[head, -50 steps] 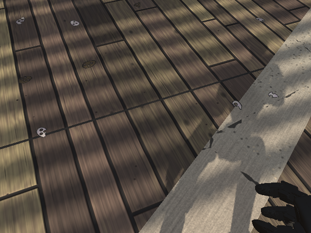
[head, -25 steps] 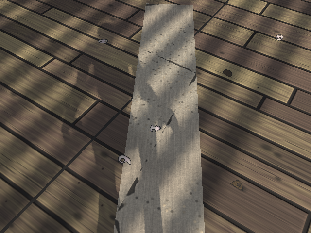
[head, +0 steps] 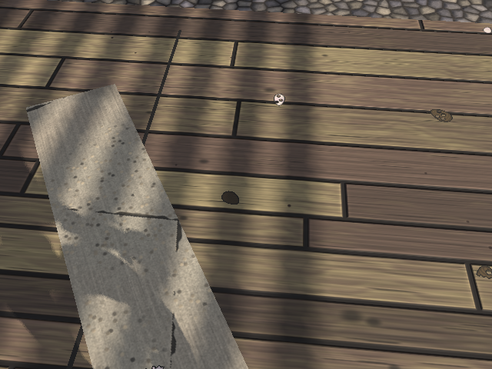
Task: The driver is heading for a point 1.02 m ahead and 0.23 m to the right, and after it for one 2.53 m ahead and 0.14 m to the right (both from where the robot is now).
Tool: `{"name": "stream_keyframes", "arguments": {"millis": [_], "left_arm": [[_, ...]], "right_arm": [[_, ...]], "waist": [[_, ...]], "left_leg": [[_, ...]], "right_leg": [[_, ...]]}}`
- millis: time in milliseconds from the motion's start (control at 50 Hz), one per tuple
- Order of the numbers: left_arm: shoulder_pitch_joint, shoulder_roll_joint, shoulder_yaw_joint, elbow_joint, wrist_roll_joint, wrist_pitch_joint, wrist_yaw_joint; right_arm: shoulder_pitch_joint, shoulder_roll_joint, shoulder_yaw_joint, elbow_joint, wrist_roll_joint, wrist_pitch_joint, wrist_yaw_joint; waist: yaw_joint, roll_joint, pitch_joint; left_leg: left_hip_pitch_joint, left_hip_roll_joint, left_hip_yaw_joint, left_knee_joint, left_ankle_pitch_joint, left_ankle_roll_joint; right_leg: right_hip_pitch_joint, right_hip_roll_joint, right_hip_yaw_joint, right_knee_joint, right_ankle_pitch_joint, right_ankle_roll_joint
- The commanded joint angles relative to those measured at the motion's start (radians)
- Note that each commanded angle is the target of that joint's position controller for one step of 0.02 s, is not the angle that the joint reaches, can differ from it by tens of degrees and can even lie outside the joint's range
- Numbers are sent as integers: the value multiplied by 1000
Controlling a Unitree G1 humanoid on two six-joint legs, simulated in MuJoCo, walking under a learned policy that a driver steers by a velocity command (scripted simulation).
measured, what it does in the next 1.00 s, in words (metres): walks ahead, turning right: right foot, then left foot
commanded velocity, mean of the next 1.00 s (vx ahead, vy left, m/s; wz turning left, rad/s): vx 1.00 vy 0.00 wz -0.32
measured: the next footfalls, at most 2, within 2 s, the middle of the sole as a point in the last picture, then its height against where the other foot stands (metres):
right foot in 0.26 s outside the picture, level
left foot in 0.70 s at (248, 236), level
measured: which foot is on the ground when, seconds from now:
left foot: down 0.00-0.28, up 0.30-0.68, down 0.70-1.00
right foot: up 0.00-0.24, down 0.26-0.70, up 0.72-1.00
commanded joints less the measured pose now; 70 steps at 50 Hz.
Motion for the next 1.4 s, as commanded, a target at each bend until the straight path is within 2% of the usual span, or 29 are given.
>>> {"name": "stream_keyframes", "arguments": {"millis": [20, 140, 180, 220, 260, 280, 300, 320, 360, 400, 500, 620, 680, 700, 720, 740, 760, 800, 900, 1020, 1080, 1120, 1140, 1160, 1180, 1200, 1240, 1320, 1400], "left_arm": [[-82, -56, -37, -130, 9, 2, -27], [-280, -58, -67, -184, 2, -21, -51], [-287, -41, -64, -171, 7, -26, -41], [-153, 1, -47, -131, 19, -32, -19], [228, 79, -2, -7, 21, -35, 13], [230, 167, 24, 8, 32, -31, 37], [238, 212, 39, -16, 10, -26, 42], [229, 171, 40, 9, 2, -31, 49], [171, 82, 23, 55, -2, -56, 55], [124, 14, -2, 66, -7, -74, 59], [178, 0, -6, 112, -32, -112, 41], [263, 84, 4, 172, -41, -131, 44], [238, 151, 16, 188, -1, -92, 69], [215, 105, 4, 177, 10, -90, 71], [392, -88, -40, 131, -47, -96, 54], [293, 14, -26, 136, -40, -104, 60], [185, 28, -19, 110, -46, -99, 64], [136, -7, -27, 112, -29, -79, 47], [8, -110, -48, 34, -5, -22, 3], [-233, -100, -71, -51, -4, -62, -28], [-179, -29, -46, -41, 5, -66, 3], [167, 34, -11, 62, 12, -72, 34], [332, 123, 17, 96, 33, -72, 57], [321, 221, 41, 84, 62, -81, 66], [267, 167, 38, 76, 37, -78, 58], [169, 79, 19, 81, 27, -86, 56], [96, -12, 2, 99, 16, -98, 51], [136, -85, -17, 162, -24, -127, 49], [127, -73, -16, 172, -14, -146, 49]], "right_arm": [[54, -33, 1, 3, 15, -41, 21], [119, -99, -4, 69, 13, -55, 25], [163, -143, -8, 94, 14, -45, 17], [181, -204, -15, 112, 11, -21, -1], [121, -214, -15, 92, 16, 0, -11], [185, -65, 13, 48, 13, -2, 12], [190, -72, 13, -9, 38, -13, 18], [37, -119, 2, -38, 39, -21, 11], [9, -63, 20, -31, 33, -24, 17], [74, -29, 27, -10, 4, 12, 34], [-220, 4, 43, -113, -5, 24, 59], [-300, -27, 41, -129, 13, 10, 66], [42, -119, -5, -41, 4, 16, 20], [236, -182, -28, 2, -9, 20, -4], [248, -297, -64, 3, -50, 11, -6], [197, -201, -49, -10, -19, 13, 15], [75, -150, -39, -8, -17, 5, 17], [13, -68, -22, 16, -17, -10, 20], [67, 3, 3, 109, 15, -54, 36], [110, -88, -11, 145, 49, -65, 28], [130, -169, -26, 163, 40, -51, 22], [106, -193, -33, 165, 22, -22, 9], [122, -112, -16, 139, 14, -20, 11], [252, 85, 21, 85, 52, -24, 26], [185, -14, 2, 72, 71, -21, 20], [77, -46, -9, 57, 63, -17, 16], [38, -16, -6, 73, 42, -1, 29], [-39, 47, -1, 22, 19, 69, 60], [-210, 49, 18, -55, 21, 75, 84]], "waist": [[18, 127, 40], [7, 79, 151], [17, 105, 120], [106, 184, -8], [289, 189, -189], [168, -33, -285], [140, -119, -453], [165, 22, -311], [74, 96, -53], [-14, 44, -18], [12, 32, 145], [24, 35, 81], [-167, -13, -146], [-249, 12, -238], [-108, 369, -406], [-135, 241, -437], [-90, 174, -213], [-38, 50, -54], [32, 114, 106], [38, 60, 157], [78, 106, 44], [247, 146, -156], [285, 85, -283], [143, -223, -429], [157, -167, -429], [126, -69, -221], [68, 6, -64], [4, -28, 24], [-9, -19, 99]], "left_leg": [[75, 260, -225, -297, 94, 110], [22, 208, 41, -469, 439, 112], [166, 219, 84, -378, 882, 112], [270, 253, 97, -97, 1305, 111], [75, 230, 99, 445, 1159, 105], [-274, 104, 64, 832, 120, 83], [-492, -17, -94, 1098, -221, 75], [-605, 31, -181, 1086, -104, 92], [-560, 94, -172, 913, -47, 85], [-427, 123, -180, 807, -53, 64], [-494, 144, -100, 452, 155, 29], [-225, 4, -11, 119, 425, 115], [161, -72, -42, 141, 142, 142], [406, 51, -157, 177, -26, 156], [683, 412, -725, 51, -383, 296], [616, 401, -959, -156, -491, 257], [443, 376, -752, -168, -426, 228], [193, 314, -503, -214, -175, 191], [-31, 230, -176, -357, 27, 155], [-42, 170, -73, -514, 410, 208], [213, 195, -74, -305, 950, 186], [142, 155, -68, 164, 921, 152], [-66, 90, -75, 511, 599, 149], [-391, -43, -144, 884, -216, 136], [-475, -26, -212, 988, -157, 162], [-543, 32, -203, 962, -33, 165], [-489, 93, -195, 878, 37, 148], [-519, 143, -159, 831, 76, 110], [-517, 108, -59, 610, 294, 119]], "right_leg": [[-219, -84, 83, -28, 93, 10], [-18, -15, -83, -506, 302, -32], [44, 48, -141, -576, 235, -62], [215, 118, -158, -599, 88, -93], [678, 89, -48, -721, 55, -141], [968, -175, 305, -711, -176, -170], [1083, -360, 799, -871, -210, -257], [1002, -302, 675, -928, -82, -228], [673, -234, 442, -984, 121, -188], [474, -177, 329, -1047, 147, -165], [334, -81, 150, -1207, 282, -153], [552, -128, 41, -1222, 876, -81], [574, -152, 62, -682, 1185, -47], [391, -105, 53, -359, 951, -43], [12, 73, 28, 154, 37, -2], [-64, 77, 116, 226, -106, -35], [-135, 2, 104, 201, 0, -34], [-86, -71, 87, 106, 49, -34], [-124, -121, 83, -52, 95, 1], [106, -70, -88, -628, 421, 17], [192, 6, -97, -687, 264, 6], [573, 30, -70, -725, 134, -4], [823, -162, 127, -702, -126, -6], [1024, -460, 628, -866, -467, -56], [953, -454, 782, -1027, -524, -57], [803, -400, 581, -1012, -401, -39], [578, -309, 290, -1034, -54, 2], [467, -272, 14, -1104, 169, 40], [422, -189, -218, -1161, 406, 63]]}}
Over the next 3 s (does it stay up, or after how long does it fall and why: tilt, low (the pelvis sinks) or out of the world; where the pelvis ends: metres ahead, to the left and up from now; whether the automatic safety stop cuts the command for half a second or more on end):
stays up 2.67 -0.10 -0.11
